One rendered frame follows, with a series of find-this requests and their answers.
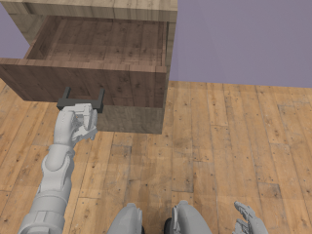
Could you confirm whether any handle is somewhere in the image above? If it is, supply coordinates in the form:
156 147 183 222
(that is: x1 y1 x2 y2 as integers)
57 87 105 114

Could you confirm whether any right robot shin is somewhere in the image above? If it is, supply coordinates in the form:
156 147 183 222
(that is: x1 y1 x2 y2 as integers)
170 200 188 234

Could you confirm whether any right robot hand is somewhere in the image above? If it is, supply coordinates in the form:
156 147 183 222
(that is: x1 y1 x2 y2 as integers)
232 201 269 234

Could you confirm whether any robot left thigh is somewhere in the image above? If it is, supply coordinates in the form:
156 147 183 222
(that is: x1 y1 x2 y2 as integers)
106 207 142 234

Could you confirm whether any left robot forearm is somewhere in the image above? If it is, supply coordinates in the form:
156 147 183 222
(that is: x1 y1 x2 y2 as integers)
17 143 76 234

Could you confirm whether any drawer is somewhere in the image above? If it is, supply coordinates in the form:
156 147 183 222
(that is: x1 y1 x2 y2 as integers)
0 15 167 108

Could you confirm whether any left robot hand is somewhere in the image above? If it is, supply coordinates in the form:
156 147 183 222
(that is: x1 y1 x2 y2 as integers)
53 103 98 148

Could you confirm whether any cabinet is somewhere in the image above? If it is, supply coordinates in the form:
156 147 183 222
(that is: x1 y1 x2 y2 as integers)
0 0 178 135

